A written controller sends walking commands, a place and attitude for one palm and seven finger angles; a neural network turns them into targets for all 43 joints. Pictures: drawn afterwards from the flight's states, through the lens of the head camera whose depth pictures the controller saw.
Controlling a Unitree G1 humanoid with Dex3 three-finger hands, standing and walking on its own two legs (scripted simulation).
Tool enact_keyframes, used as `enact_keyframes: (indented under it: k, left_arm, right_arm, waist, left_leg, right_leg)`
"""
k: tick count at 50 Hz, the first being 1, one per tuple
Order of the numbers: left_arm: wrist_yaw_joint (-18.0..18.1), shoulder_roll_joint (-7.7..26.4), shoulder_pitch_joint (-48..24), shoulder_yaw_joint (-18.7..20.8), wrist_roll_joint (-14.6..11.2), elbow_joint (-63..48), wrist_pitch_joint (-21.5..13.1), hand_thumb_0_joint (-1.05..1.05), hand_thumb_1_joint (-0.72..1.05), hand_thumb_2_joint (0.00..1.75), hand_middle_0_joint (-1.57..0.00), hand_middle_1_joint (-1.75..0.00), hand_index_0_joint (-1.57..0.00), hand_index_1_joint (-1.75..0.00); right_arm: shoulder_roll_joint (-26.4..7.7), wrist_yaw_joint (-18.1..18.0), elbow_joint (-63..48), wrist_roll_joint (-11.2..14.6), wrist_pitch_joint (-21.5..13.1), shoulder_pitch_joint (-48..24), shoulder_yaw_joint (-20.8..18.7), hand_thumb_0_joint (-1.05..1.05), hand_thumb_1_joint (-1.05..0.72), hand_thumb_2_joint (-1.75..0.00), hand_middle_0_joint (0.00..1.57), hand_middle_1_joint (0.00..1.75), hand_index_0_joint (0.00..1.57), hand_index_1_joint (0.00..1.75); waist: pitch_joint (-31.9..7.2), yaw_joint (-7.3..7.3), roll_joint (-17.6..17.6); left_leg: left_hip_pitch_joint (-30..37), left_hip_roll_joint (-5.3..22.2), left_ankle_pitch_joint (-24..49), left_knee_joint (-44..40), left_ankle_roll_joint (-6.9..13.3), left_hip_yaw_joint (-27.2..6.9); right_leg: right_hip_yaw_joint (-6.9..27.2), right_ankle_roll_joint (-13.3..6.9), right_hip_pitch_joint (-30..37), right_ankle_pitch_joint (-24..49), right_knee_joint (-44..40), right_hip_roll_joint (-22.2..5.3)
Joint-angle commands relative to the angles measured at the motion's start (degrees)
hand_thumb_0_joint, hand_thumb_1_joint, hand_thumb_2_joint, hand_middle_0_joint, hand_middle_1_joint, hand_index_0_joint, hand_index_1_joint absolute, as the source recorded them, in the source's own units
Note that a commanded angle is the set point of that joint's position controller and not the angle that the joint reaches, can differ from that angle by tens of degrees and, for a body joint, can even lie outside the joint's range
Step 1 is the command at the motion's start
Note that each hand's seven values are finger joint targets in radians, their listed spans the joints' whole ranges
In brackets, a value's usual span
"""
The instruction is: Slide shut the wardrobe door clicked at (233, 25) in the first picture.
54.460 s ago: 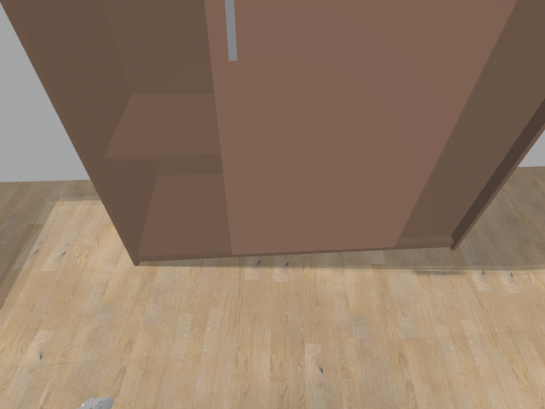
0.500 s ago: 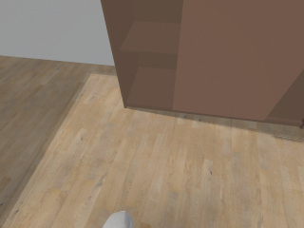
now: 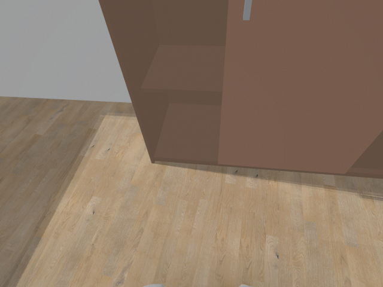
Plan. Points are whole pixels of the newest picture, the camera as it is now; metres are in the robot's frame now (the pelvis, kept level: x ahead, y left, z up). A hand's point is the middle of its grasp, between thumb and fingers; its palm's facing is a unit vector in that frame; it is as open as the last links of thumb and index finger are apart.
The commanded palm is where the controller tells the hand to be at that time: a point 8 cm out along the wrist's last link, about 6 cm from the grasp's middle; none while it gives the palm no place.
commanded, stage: take the last steps up to it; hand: right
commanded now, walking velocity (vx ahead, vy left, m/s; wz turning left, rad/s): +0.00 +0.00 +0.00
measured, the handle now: out of the picture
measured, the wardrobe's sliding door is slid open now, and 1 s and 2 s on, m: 0.41 0.41 0.41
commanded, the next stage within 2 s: come to a stop and stand still in 1.04 s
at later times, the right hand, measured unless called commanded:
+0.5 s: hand out of the picture +0.10 -0.18 -0.17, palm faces +0.14 +0.98 -0.13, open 7.4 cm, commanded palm none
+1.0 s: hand (280, 227) +0.30 -0.20 -0.16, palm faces +0.10 +0.98 -0.16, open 7.3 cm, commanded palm none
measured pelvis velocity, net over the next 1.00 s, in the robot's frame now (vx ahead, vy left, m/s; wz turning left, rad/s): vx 0.27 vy -0.02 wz -0.08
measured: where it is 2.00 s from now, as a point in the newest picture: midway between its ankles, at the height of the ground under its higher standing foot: (209, 268)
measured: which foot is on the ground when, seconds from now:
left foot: up 0.00-0.18, down 0.20-0.48, up 0.50-0.76, down 0.78-1.00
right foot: down 0.00-0.20, up 0.22-0.46, down 0.48-0.78, up 0.80-1.00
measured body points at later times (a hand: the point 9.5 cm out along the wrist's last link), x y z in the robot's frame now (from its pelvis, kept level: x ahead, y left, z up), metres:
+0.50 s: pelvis +0.13 -0.01 +0.00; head +0.15 -0.03 +0.45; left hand +0.21 +0.24 -0.13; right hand +0.09 -0.24 -0.16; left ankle +0.09 +0.14 -0.72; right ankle +0.16 -0.13 -0.72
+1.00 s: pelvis +0.27 -0.02 +0.01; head +0.29 -0.03 +0.46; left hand +0.32 +0.23 -0.13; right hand +0.30 -0.26 -0.14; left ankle +0.27 +0.12 -0.72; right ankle +0.30 -0.15 -0.70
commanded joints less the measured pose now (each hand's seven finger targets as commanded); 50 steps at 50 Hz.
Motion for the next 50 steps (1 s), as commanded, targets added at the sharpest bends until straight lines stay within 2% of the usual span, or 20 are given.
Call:
enact_keyframes:
  k: [1, 7, 8, 9, 10, 11, 13, 17, 21, 22, 24, 25, 29, 36, 37, 39, 40, 43, 46, 50]
  left_arm:
    - [2.0, 10.8, 8.2, 1.6, -0.3, -0.1, 0.7, 0.00, 0.90, 0.90, -0.20, -0.30, -0.20, -0.30]
    - [1.0, 8.8, 0.6, 1.6, -0.8, -0.5, 2.6, 0.00, 0.90, 0.90, -0.20, -0.30, -0.20, -0.30]
    - [0.6, 6.6, -0.7, 1.4, -0.9, -0.9, 2.9, 0.00, 0.90, 0.90, -0.20, -0.30, -0.20, -0.30]
    - [0.1, 2.6, -1.4, 0.7, -1.3, -2.5, 3.2, 0.00, 0.90, 0.90, -0.20, -0.30, -0.20, -0.30]
    - [-0.3, 3.7, -3.4, 0.9, -1.2, -4.5, 3.6, 0.00, 0.90, 0.90, -0.20, -0.30, -0.20, -0.30]
    - [-0.3, 4.7, -2.7, 1.3, -1.0, -4.0, 3.5, 0.00, 0.90, 0.90, -0.20, -0.30, -0.20, -0.30]
    - [-0.5, 5.8, -1.1, 1.9, -0.5, -2.4, 3.2, 0.00, 0.90, 0.90, -0.20, -0.30, -0.20, -0.30]
    - [-1.0, 2.1, -2.4, 0.9, -1.1, -2.2, 2.3, 0.00, 0.90, 0.90, -0.20, -0.30, -0.20, -0.30]
    - [-0.6, 2.6, 3.2, 0.5, -0.9, 0.0, 1.2, 0.00, 0.90, 0.90, -0.20, -0.30, -0.20, -0.30]
    - [-0.4, 4.9, 6.4, 1.1, -1.0, 0.9, 0.9, 0.00, 0.90, 0.90, -0.20, -0.30, -0.20, -0.30]
    - [0.7, 13.8, 17.8, 3.3, 0.0, 3.4, 0.9, 0.00, 0.90, 0.90, -0.20, -0.30, -0.20, -0.30]
    - [1.1, 13.1, 19.2, 3.2, 0.3, 4.3, 1.0, 0.00, 0.90, 0.90, -0.20, -0.30, -0.20, -0.30]
    - [1.5, 9.1, 8.7, 1.9, 0.0, 1.6, 0.3, 0.00, 0.90, 0.90, -0.20, -0.30, -0.20, -0.30]
    - [1.2, 8.4, 3.4, 1.7, -0.4, 1.8, 1.7, 0.00, 0.90, 0.90, -0.20, -0.30, -0.20, -0.30]
    - [0.8, 6.9, 2.8, 1.6, -0.6, 2.0, 1.9, 0.00, 0.90, 0.90, -0.20, -0.30, -0.20, -0.30]
    - [0.1, 2.1, 1.1, 0.6, -1.3, -0.7, 2.3, 0.00, 0.90, 0.90, -0.20, -0.30, -0.20, -0.30]
    - [0.1, 4.9, 0.1, 0.8, -1.1, -1.2, 2.2, 0.00, 0.90, 0.90, -0.20, -0.30, -0.20, -0.30]
    - [0.0, 4.9, 2.2, 1.3, -0.8, 0.3, 1.9, 0.00, 0.90, 0.90, -0.20, -0.30, -0.20, -0.30]
    - [-0.2, 2.0, 2.6, 0.3, -1.0, 0.5, 1.7, 0.00, 0.90, 0.90, -0.20, -0.30, -0.20, -0.30]
    - [0.2, 3.5, 9.2, 0.3, -0.7, 3.1, 0.7, 0.00, 0.90, 0.90, -0.20, -0.30, -0.20, -0.30]
  right_arm:
    - [-3.4, -0.1, -7.0, 0.4, -2.3, -6.3, -0.1, 0.00, -0.90, -0.90, 0.20, 0.30, 0.20, 0.30]
    - [-3.6, 0.7, -3.2, -0.4, -1.8, 3.1, -0.4, 0.00, -0.90, -0.90, 0.20, 0.30, 0.20, 0.30]
    - [-5.5, 0.4, -2.5, -0.8, -2.1, 5.9, -0.9, 0.00, -0.90, -0.90, 0.20, 0.30, 0.20, 0.30]
    - [-9.4, -0.1, -2.4, -1.0, -2.3, 8.0, -1.9, 0.00, -0.90, -0.90, 0.20, 0.30, 0.20, 0.30]
    - [-11.7, -0.2, -3.3, -0.8, -2.0, 8.1, -2.1, 0.00, -0.90, -0.90, 0.20, 0.30, 0.20, 0.30]
    - [-12.2, -0.5, -4.2, -0.9, -2.3, 5.3, -2.3, 0.00, -0.90, -0.90, 0.20, 0.30, 0.20, 0.30]
    - [-7.5, -0.9, -5.1, -1.0, -3.1, 1.0, -1.5, 0.00, -0.90, -0.90, 0.20, 0.30, 0.20, 0.30]
    - [-7.8, -0.4, -3.4, -1.1, -4.2, 4.2, -2.1, 0.00, -0.90, -0.90, 0.20, 0.30, 0.20, 0.30]
    - [-7.7, -0.1, -2.5, -0.1, -3.6, 4.5, -2.5, 0.00, -0.90, -0.90, 0.20, 0.30, 0.20, 0.30]
    - [-6.5, 0.2, -3.0, 0.0, -3.4, 4.1, -2.2, 0.00, -0.90, -0.90, 0.20, 0.30, 0.20, 0.30]
    - [-1.6, 0.6, -6.6, -0.2, -3.3, -0.4, -1.1, 0.00, -0.90, -0.90, 0.20, 0.30, 0.20, 0.30]
    - [-2.7, 0.1, -7.7, -0.6, -3.4, -4.6, -1.1, 0.00, -0.90, -0.90, 0.20, 0.30, 0.20, 0.30]
    - [-2.2, 1.3, -6.7, -0.1, -3.2, -6.2, -0.9, 0.00, -0.90, -0.90, 0.20, 0.30, 0.20, 0.30]
    - [-2.6, 1.6, -3.8, -0.3, -1.9, 0.7, -1.3, 0.00, -0.90, -0.90, 0.20, 0.30, 0.20, 0.30]
    - [-4.4, 1.2, -2.6, -0.4, -2.2, 4.2, -1.8, 0.00, -0.90, -0.90, 0.20, 0.30, 0.20, 0.30]
    - [-11.7, 0.3, -1.1, -0.4, -2.8, 11.6, -3.3, 0.00, -0.90, -0.90, 0.20, 0.30, 0.20, 0.30]
    - [-11.6, -0.3, -2.0, -0.3, -2.9, 10.0, -3.1, 0.00, -0.90, -0.90, 0.20, 0.30, 0.20, 0.30]
    - [-6.9, -0.9, -5.0, -0.8, -3.2, 0.1, -2.1, 0.00, -0.90, -0.90, 0.20, 0.30, 0.20, 0.30]
    - [-7.5, -0.4, -4.1, -0.8, -4.0, 0.3, -2.4, 0.00, -0.90, -0.90, 0.20, 0.30, 0.20, 0.30]
    - [-5.9, 0.0, -3.6, 0.2, -3.0, -0.3, -2.0, 0.00, -0.90, -0.90, 0.20, 0.30, 0.20, 0.30]
  waist:
    - [-7.2, 2.14, -12.9]
    - [-5.6, -3.02, -7.3]
    - [-2.8, -4.71, -0.3]
    - [-0.4, -5.69, 14.7]
    - [0.0, -5.95, 15.1]
    - [1.2, -3.73, 12.8]
    - [3.2, -1.05, 14.4]
    - [-1.1, -1.91, 7.2]
    - [-3.4, 0.36, 2.9]
    - [-4.4, 1.85, -2.0]
    - [-5.1, 7.21, -20.9]
    - [-3.9, 7.94, -20.1]
    - [-2.2, 2.18, -10.6]
    - [-2.6, -2.69, -6.8]
    - [-2.6, -4.43, -1.6]
    - [-1.3, -7.14, 18.9]
    - [-1.6, -6.01, 13.0]
    - [-0.9, -0.89, 10.8]
    - [-3.3, -0.39, 7.1]
    - [-4.4, 2.41, -3.1]
  left_leg:
    - [-12.9, 1.8, 1.0, 5.0, -0.3, -4.3]
    - [11.9, -2.6, 13.2, -23.6, 0.2, 1.9]
    - [14.1, 0.8, 7.3, -31.8, 1.0, -3.2]
    - [15.0, 12.3, -5.2, -43.9, 5.6, -21.9]
    - [11.4, 19.7, -12.4, -50.9, 11.1, -32.6]
    - [7.4, 19.8, -14.3, -51.1, 12.8, -34.3]
    - [5.4, 17.1, -5.3, -47.9, 11.9, -26.3]
    - [12.0, 12.3, 22.5, -40.7, 10.4, -11.7]
    - [7.3, 8.4, 21.1, -33.7, 6.9, -5.7]
    - [1.0, 5.8, 18.3, -27.9, 5.6, -3.6]
    - [-17.3, -3.5, -1.7, -1.9, 1.7, 4.7]
    - [-20.4, -2.1, -3.9, 7.0, 2.6, -0.4]
    - [-16.3, 3.7, 6.2, 3.1, 2.5, -5.3]
    - [10.0, -1.7, 16.3, -22.2, 1.7, 1.4]
    - [16.0, -1.5, 13.5, -26.4, 2.6, -0.9]
    - [20.5, 17.6, -2.7, -47.2, 11.6, -31.7]
    - [18.2, 19.3, -5.3, -48.7, 15.6, -36.1]
    - [8.7, 14.9, 5.7, -44.8, 14.2, -22.2]
    - [9.7, 11.2, 28.2, -39.3, 12.7, -11.5]
    - [1.2, 4.4, 19.2, -29.4, 7.3, -5.3]
  right_leg:
    - [17.8, -10.3, 16.2, 34.1, -16.6, -15.2]
    - [10.1, -3.6, -2.0, -8.6, -14.8, -6.1]
    - [6.2, -1.2, -7.4, -14.2, -7.1, -1.3]
    - [0.8, 1.5, -16.1, -17.7, 6.3, 4.9]
    - [4.8, 0.7, -16.9, -17.7, 15.1, 3.6]
    - [6.5, 0.6, -16.5, -14.2, 21.1, 2.0]
    - [7.9, 0.7, -16.0, -9.2, 23.0, -1.2]
    - [2.3, 1.6, -7.7, -7.6, 4.7, 0.4]
    - [-2.1, 1.8, 8.4, 4.0, -11.8, 2.8]
    - [0.9, 0.6, 16.4, 3.9, -13.2, 1.5]
    - [27.2, -10.3, 26.1, -1.1, -23.0, -17.9]
    - [31.0, -12.5, 24.3, -2.1, -24.6, -18.6]
    - [19.3, -10.3, 15.8, 5.4, -24.5, -15.1]
    - [8.5, -5.1, 1.1, -8.4, -19.0, -8.4]
    - [6.0, -3.1, -3.8, -12.4, -12.5, -4.7]
    - [0.2, 0.2, -17.5, -19.6, 14.0, 4.3]
    - [5.2, -0.2, -18.7, -17.2, 21.5, 1.9]
    - [7.5, -0.1, -12.6, -9.9, 21.9, -2.0]
    - [3.1, 1.1, -4.6, -7.7, 5.5, -0.4]
    - [0.2, 1.7, 14.2, 6.1, -12.5, 2.3]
